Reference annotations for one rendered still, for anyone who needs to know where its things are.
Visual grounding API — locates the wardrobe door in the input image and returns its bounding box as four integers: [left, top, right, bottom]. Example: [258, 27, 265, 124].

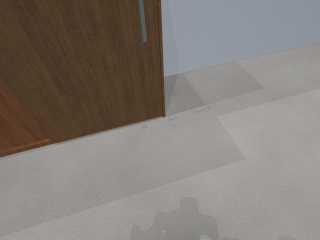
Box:
[0, 78, 48, 150]
[0, 0, 163, 142]

